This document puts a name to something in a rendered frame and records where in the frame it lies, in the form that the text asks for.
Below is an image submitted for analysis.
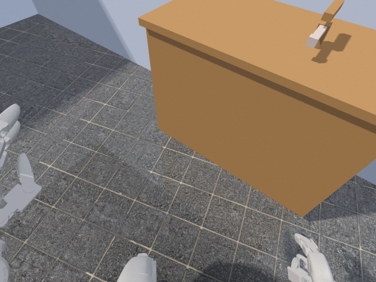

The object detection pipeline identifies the robot right hand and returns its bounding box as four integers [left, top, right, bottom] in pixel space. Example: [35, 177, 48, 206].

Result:
[287, 233, 334, 282]

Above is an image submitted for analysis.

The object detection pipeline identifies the robot left thigh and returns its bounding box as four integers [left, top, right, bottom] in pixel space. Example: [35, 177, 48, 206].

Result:
[117, 256, 156, 282]

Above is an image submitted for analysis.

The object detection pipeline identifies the robot left hand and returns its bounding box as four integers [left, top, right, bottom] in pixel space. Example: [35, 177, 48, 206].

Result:
[0, 104, 42, 228]

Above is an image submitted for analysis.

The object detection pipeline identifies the counter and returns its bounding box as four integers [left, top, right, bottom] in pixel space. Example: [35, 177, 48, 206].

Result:
[138, 0, 376, 217]

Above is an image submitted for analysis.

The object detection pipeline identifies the tap lever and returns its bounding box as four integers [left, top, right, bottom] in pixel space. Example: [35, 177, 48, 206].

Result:
[305, 25, 327, 48]

